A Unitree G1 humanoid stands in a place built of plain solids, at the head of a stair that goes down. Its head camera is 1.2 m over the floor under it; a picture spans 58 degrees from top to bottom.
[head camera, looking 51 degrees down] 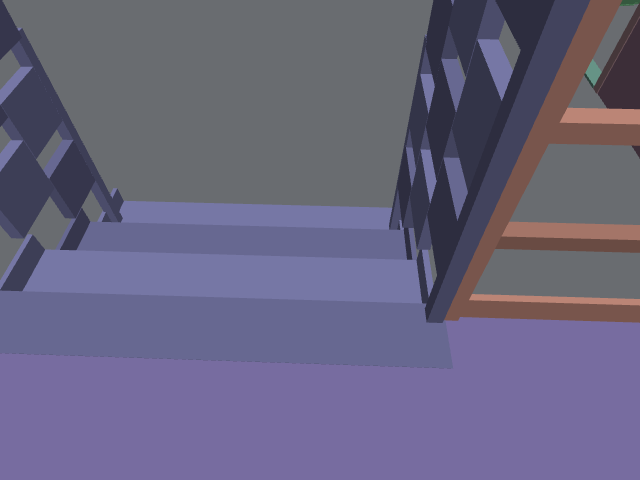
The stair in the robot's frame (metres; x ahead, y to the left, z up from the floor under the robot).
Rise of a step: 0.17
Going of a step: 0.30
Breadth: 1.52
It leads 2 degrees to the right of straight ahead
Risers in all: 4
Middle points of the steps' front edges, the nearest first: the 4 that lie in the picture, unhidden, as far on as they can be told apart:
0.74 0.37 0.00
1.04 0.36 -0.17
1.34 0.35 -0.34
1.64 0.34 -0.51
